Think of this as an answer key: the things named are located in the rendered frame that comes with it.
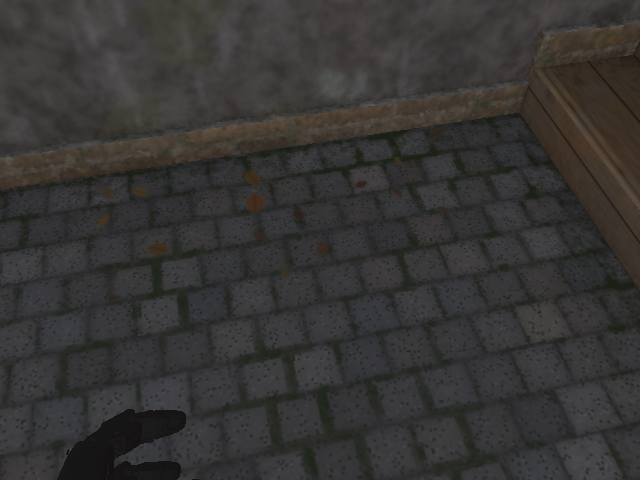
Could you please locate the left robot hand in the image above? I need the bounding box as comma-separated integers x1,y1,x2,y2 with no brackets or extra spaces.
57,409,199,480

